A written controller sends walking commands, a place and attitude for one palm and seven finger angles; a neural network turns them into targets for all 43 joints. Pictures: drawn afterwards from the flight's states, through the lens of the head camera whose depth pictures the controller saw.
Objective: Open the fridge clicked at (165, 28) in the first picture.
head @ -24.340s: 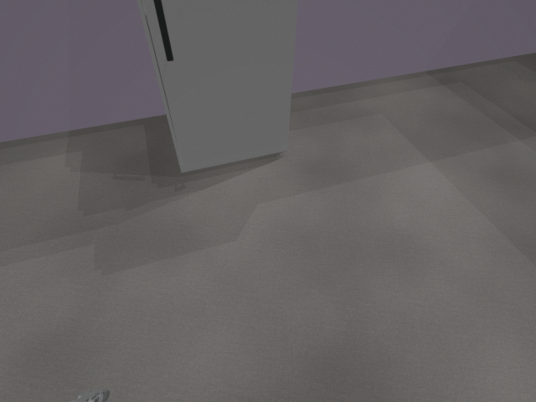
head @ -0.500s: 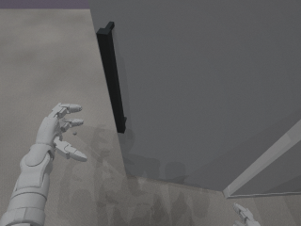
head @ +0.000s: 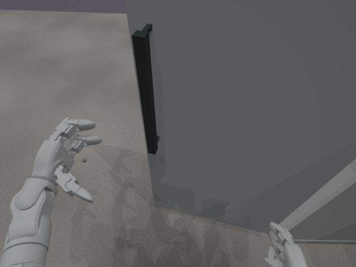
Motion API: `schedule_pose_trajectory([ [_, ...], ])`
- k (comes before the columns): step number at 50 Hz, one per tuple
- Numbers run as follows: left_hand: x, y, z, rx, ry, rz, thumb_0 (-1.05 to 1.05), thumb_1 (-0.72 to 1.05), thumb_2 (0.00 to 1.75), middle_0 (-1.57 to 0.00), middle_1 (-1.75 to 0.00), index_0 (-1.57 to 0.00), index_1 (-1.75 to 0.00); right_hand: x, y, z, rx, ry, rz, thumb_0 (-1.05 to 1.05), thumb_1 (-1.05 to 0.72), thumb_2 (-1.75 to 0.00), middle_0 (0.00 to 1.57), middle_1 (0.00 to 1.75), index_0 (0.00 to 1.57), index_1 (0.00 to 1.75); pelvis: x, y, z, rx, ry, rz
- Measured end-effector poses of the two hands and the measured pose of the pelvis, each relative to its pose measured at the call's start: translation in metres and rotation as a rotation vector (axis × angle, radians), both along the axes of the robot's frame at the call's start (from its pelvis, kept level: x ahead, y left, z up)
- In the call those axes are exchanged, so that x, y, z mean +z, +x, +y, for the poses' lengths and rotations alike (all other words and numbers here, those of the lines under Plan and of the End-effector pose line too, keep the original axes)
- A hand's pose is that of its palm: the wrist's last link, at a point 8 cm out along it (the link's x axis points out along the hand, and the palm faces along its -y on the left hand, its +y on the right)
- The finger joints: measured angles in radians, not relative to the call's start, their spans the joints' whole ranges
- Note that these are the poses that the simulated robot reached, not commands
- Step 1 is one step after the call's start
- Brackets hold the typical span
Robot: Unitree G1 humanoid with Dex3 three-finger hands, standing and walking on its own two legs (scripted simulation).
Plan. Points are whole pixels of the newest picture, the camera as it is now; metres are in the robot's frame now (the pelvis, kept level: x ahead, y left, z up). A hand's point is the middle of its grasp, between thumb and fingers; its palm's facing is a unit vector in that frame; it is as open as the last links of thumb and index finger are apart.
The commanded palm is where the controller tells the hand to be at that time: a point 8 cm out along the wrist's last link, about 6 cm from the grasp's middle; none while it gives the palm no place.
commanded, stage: draw the hand back to the body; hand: left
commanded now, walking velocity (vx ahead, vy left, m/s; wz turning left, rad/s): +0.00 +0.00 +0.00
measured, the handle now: (151, 102) +0.48 +0.11 +0.11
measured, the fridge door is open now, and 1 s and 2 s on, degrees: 77 77 77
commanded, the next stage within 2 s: step back with the hand held close in 1.42 s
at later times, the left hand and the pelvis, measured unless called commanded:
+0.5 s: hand (47, 172) +0.25 +0.27 +0.12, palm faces +0.31 -0.92 -0.22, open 13.9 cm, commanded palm +0.20 +0.30 +0.14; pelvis +0.00 +0.01 +0.02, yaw -1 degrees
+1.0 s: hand (23, 167) +0.23 +0.27 +0.18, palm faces +0.47 -0.79 -0.38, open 9.2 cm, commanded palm +0.18 +0.30 +0.20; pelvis +0.03 +0.00 +0.03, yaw -2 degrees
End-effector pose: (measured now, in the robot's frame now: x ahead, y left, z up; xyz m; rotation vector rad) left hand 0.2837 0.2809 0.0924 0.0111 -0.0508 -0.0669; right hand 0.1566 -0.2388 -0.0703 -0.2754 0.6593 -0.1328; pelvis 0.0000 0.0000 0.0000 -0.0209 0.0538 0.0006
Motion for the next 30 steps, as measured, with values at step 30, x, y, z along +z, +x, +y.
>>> schedule_pose_trajectory([
  [30, 0.052, -0.085, 0.028, 0.497, 0.272, 0.000, -0.01, -0.20, 0.37, -0.24, -0.95, -0.24, -0.94, 0.023, 0.030, 0.037, 0.069, 0.033, -0.052, 0.01, -0.90, -0.90, 0.20, 0.30, 0.21, 0.30, 0.022, 0.008, 0.012, -0.014, 0.004, -0.102],
])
